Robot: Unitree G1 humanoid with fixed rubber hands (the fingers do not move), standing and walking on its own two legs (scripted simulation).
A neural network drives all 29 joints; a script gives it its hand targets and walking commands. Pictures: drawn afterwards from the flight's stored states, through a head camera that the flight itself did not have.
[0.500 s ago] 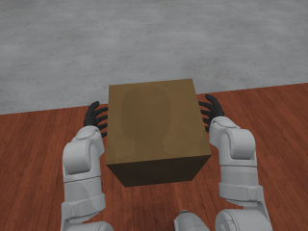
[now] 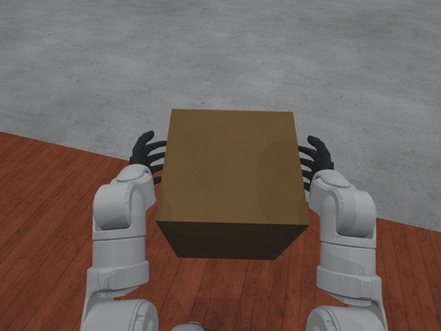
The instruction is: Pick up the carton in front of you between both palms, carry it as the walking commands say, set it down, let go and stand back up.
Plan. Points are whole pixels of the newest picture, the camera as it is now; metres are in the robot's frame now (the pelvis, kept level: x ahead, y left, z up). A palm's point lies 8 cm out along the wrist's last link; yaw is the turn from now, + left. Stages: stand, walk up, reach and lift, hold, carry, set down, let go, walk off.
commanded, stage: carry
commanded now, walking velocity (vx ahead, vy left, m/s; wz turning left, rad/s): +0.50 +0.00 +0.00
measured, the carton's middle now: (228, 192) +0.35 +0.03 +0.04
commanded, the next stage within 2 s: none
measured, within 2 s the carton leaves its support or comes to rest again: neither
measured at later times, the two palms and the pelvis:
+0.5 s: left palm (198, 82) +0.66 +0.13 +0.08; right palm (316, 88) +0.65 -0.17 +0.08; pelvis +0.33 -0.01 -0.05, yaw +0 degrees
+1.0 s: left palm (207, 35) +0.98 +0.14 +0.06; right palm (295, 38) +0.98 -0.16 +0.05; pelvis +0.65 -0.01 -0.07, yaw -2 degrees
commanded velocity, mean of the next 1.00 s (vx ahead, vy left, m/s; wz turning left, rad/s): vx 0.50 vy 0.00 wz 0.00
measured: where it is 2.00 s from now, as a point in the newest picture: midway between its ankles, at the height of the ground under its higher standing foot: (240, 151)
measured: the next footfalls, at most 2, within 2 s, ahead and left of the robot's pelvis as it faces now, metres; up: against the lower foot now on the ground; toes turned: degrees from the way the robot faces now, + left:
left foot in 0.04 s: +0.16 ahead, +0.08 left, -0.02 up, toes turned +3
right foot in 0.48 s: +0.47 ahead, -0.06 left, -0.05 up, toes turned -5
